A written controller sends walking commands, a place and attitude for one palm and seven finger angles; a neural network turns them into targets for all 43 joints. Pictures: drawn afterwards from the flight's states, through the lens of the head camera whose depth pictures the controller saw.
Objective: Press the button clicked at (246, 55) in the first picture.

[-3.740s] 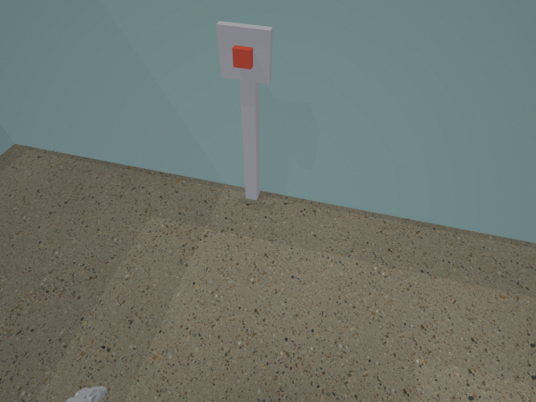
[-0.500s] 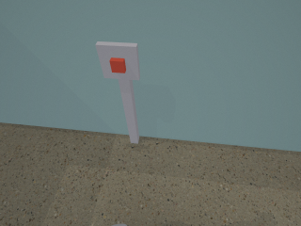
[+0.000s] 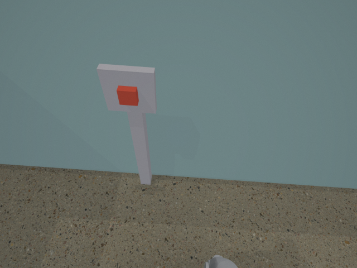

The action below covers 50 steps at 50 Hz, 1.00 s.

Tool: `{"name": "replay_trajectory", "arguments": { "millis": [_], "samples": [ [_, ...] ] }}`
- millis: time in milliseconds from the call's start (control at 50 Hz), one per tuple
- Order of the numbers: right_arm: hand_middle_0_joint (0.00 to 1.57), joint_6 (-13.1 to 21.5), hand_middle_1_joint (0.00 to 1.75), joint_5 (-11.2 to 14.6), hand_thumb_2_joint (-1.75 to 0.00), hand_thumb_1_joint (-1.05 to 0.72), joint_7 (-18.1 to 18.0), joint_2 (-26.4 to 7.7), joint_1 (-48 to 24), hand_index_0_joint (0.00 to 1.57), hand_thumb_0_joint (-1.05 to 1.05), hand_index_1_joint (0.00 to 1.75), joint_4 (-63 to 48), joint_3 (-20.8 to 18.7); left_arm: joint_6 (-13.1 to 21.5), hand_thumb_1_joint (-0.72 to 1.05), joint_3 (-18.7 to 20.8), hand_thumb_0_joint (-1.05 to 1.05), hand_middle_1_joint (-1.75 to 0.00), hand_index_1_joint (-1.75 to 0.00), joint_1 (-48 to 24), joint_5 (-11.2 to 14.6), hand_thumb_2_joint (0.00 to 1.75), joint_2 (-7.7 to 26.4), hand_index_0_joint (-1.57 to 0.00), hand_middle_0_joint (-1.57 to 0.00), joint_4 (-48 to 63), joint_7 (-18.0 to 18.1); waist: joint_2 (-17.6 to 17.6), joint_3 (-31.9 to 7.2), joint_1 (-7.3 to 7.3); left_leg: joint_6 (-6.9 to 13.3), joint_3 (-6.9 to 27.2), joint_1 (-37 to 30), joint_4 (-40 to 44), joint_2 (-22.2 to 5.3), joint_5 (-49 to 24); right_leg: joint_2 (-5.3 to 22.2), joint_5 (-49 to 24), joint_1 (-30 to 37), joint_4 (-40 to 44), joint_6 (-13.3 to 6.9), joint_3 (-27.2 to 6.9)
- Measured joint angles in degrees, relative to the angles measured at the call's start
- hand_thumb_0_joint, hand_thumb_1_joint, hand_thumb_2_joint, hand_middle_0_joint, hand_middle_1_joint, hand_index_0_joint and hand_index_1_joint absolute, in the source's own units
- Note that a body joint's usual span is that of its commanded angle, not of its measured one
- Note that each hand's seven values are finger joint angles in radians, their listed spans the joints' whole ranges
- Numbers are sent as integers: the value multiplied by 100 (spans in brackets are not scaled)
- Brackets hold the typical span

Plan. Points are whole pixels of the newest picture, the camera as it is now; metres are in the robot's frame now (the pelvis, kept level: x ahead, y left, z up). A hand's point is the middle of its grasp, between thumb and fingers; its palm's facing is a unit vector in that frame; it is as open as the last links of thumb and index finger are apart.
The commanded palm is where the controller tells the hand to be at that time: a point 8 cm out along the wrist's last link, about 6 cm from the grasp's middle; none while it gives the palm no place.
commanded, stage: take the last steps up to it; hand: left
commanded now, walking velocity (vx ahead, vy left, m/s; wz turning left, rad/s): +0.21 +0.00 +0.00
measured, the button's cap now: (128, 95) +0.64 +0.19 -0.02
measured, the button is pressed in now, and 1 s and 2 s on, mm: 0 0 0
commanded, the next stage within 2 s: come to a stop and stand still in 0.12 s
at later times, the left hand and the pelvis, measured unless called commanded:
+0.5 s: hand (112, 258) +0.18 +0.18 -0.20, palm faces +0.08 -0.98 -0.20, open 7.2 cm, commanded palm none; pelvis +0.13 +0.00 -0.02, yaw +1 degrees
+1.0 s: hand out of the picture +0.09 +0.14 -0.17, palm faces +0.04 -0.97 -0.24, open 7.3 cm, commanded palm none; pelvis +0.09 -0.04 +0.00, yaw -2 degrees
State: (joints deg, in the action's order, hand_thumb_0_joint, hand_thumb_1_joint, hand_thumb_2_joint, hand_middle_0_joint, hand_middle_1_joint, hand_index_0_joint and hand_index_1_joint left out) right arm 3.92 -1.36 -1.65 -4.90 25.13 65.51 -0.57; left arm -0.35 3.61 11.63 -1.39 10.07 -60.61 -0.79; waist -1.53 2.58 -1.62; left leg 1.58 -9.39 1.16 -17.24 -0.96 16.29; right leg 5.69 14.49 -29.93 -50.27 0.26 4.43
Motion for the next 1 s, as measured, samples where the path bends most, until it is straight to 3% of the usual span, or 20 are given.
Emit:
{"name": "replay_trajectory", "arguments": {
  "millis": [120,160,200,260,360,440,480,520,560,640,700,780,840,880,900,960,1000],
  "samples": [
    [20,-62,30,-21,-90,-91,15,-1,176,20,1,30,183,-59,101,91,-45,0,-30,-30,-382,1,90,-125,-20,-20,131,1,134,158,-163,-226,-26,-241,-541,-142,698,-171,-207,522,1496,-139,275],
    [20,-94,30,32,-90,-91,39,-12,218,20,1,30,244,-76,275,91,-49,0,-30,-30,-442,-14,90,-152,-20,-20,182,18,180,178,-132,-220,53,89,-1603,-285,1137,-230,-513,724,1621,-262,360],
    [20,-197,30,70,-90,-91,48,-78,58,20,1,30,245,-91,387,91,-72,0,-30,-30,-462,28,90,-220,-20,-20,204,58,268,248,-118,-145,401,808,-3348,-336,1373,-265,-152,808,1351,-314,473],
    [20,-291,30,54,-90,-91,37,-211,-289,20,1,30,114,-153,430,93,-7,-1,-30,-30,-352,106,90,-274,-21,-20,216,193,314,194,-32,-142,585,1768,-4705,-387,985,-328,-31,1156,1672,-259,556],
    [20,-359,30,67,-90,-91,-14,-430,-984,20,1,29,-327,-181,251,95,-69,-3,-30,-30,-192,22,90,-135,-21,-21,126,292,328,39,49,-338,543,2350,-3514,-457,523,-359,-171,1494,2217,-230,533],
    [20,-424,30,80,-90,-92,-5,-539,-1441,19,1,29,-600,-215,52,93,-93,-2,-30,-30,-99,10,90,-97,-21,-20,90,290,293,87,162,-400,531,2198,-2445,-365,237,-324,-2,1585,2069,-117,465],
    [20,-422,30,75,-90,-92,16,-574,-1577,19,1,29,-705,-221,-27,93,-75,-1,-30,-30,-23,23,90,-72,-21,-20,104,289,257,119,206,-392,482,1937,-1812,-327,-332,-306,173,1582,1824,-37,447],
    [20,-399,30,51,-90,-92,24,-515,-1684,19,1,29,-772,-213,-125,92,-47,-1,-30,-30,7,51,90,15,-21,-20,121,297,56,174,259,-133,390,1853,-1772,-216,-398,-193,391,1501,1470,37,350],
    [20,-390,30,27,-90,-92,3,-445,-1772,20,0,29,-858,-159,-213,92,-28,0,-30,-30,27,72,90,88,-20,-20,142,327,-57,204,302,33,325,1823,-1738,-181,-290,-287,1193,1210,585,80,42],
    [20,-426,30,3,-90,-91,-50,-333,-1935,20,0,30,-987,-86,-262,91,35,0,-30,-30,60,67,90,187,-20,-20,195,320,-88,253,308,80,300,1780,-1380,-204,-505,-544,1393,658,-1144,148,-376],
    [20,-434,30,13,-90,-91,-60,-277,-1997,20,0,30,-1039,-80,-311,91,66,0,-30,-30,121,59,90,239,-20,-20,246,291,-80,249,291,68,269,1788,-1150,-233,-696,-567,1268,567,-1463,220,-476],
    [20,-448,30,9,-90,-91,-39,-283,-1964,20,0,30,-1031,-124,-377,91,67,0,-30,-30,175,40,90,239,-20,-20,286,250,27,222,228,19,263,1834,-974,-298,-897,-465,1335,841,-791,236,-431],
    [20,-477,30,-11,-90,-91,10,-349,-1840,20,0,30,-948,-173,-339,91,21,0,-30,-30,205,42,90,186,-20,-20,270,230,140,158,155,-47,281,1885,-901,-335,-1031,-369,1376,1265,282,161,-305],
    [20,-516,30,-10,-90,-91,51,-406,-1701,20,0,30,-837,-210,-240,91,-29,0,-30,-30,263,47,90,136,-20,-20,227,222,192,63,122,-117,292,1933,-906,-324,-1089,-327,1032,1692,1292,85,-198],
    [20,-543,30,8,-90,-91,67,-418,-1611,20,1,30,-778,-225,-172,91,-57,0,-30,-30,328,36,90,132,-20,-20,215,221,146,-13,123,-160,266,1994,-987,-273,-1018,-275,870,1916,1871,28,-204],
    [20,-690,30,36,-90,-91,118,-556,-1325,20,1,30,-541,-266,-100,91,-157,0,-30,-30,486,7,90,-74,-20,-20,58,233,319,-169,164,-273,518,2073,-1489,-209,-15,-324,429,2023,2108,-28,-167],
    [20,-726,30,22,-90,-91,158,-615,-1142,20,1,30,-416,-258,-57,91,-197,0,-30,-30,650,8,90,-178,-20,-20,-15,232,303,-289,229,-265,634,2067,-1900,-134,168,-316,268,2121,2377,-55,-253]
  ]
}}
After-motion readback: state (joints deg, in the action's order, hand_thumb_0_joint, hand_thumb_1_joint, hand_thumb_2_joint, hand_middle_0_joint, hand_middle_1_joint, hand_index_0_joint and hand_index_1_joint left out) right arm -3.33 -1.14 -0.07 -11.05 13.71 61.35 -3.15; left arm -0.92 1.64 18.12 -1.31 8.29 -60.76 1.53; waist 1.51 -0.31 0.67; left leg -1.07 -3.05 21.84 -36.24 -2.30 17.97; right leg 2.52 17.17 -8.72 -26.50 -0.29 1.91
